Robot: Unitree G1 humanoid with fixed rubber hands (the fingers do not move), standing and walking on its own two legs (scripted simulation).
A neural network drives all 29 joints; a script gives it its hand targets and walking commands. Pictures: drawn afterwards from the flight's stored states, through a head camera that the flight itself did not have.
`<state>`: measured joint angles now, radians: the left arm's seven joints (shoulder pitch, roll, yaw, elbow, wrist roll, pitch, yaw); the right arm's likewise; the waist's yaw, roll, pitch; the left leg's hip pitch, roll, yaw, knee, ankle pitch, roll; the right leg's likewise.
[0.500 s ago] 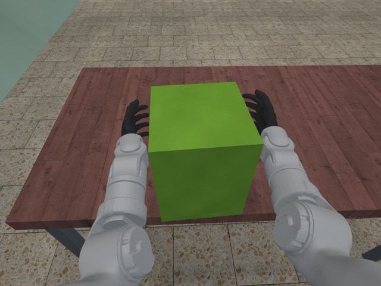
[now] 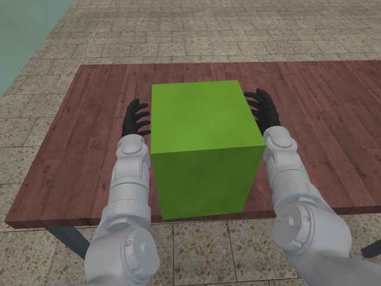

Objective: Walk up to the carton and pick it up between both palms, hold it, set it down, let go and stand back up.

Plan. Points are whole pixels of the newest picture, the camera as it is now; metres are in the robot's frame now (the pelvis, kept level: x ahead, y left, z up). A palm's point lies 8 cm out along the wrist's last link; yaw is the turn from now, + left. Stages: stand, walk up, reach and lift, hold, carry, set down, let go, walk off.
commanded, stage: set down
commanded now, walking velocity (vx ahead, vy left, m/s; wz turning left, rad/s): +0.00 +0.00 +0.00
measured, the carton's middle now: (199, 151) +0.42 +0.00 +0.04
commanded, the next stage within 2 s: none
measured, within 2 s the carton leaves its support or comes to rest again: neither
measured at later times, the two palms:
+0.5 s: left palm (132, 138) +0.40 +0.14 +0.11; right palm (268, 128) +0.42 -0.15 +0.12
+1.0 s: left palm (132, 139) +0.40 +0.14 +0.10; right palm (269, 130) +0.42 -0.15 +0.11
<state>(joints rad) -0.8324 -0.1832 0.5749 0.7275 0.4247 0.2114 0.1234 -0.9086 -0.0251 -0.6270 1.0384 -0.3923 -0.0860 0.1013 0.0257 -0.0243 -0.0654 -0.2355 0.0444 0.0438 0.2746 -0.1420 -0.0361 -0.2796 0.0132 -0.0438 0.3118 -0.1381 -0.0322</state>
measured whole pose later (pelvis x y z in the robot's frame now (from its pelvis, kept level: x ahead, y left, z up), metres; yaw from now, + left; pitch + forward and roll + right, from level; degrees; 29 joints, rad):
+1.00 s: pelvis +0.01 +0.01 +0.00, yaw -1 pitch +4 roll +0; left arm -0.75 -0.23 0.59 0.59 0.48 0.21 0.09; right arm -0.84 0.04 -0.66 0.91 -0.43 -0.08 0.16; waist 0.00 -0.04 -0.02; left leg -0.18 0.04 0.07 0.26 -0.15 -0.02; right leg -0.23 0.00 -0.04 0.30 -0.14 -0.02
